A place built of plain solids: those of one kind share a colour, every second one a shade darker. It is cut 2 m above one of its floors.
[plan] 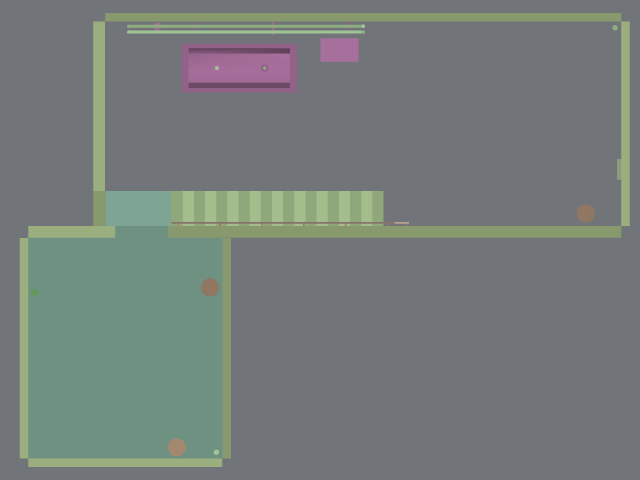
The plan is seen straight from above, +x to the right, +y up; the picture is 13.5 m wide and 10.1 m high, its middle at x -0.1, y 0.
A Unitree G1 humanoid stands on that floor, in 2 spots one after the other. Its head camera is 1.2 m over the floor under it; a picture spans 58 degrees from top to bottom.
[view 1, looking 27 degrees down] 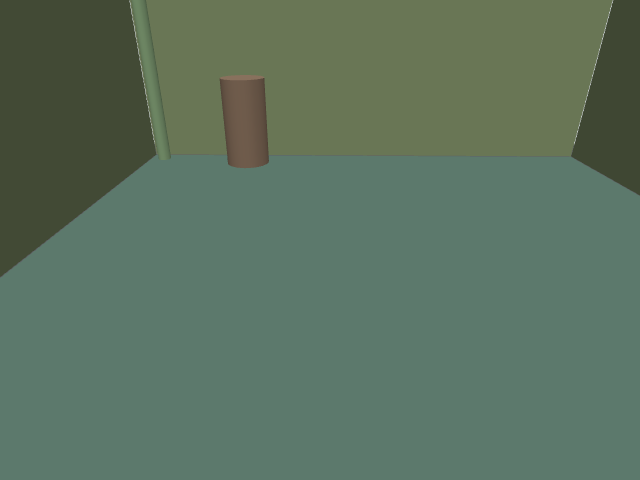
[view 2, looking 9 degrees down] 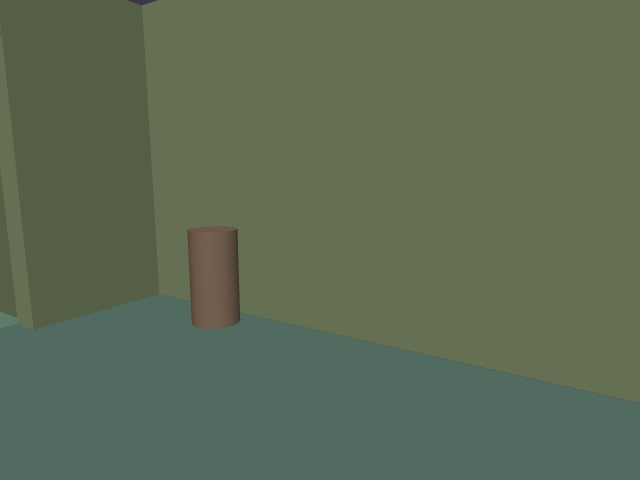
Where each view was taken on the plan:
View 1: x -3.85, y -0.40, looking -89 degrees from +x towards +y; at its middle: floor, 2.64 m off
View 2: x -4.82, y -3.50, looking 32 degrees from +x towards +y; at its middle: wall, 3.19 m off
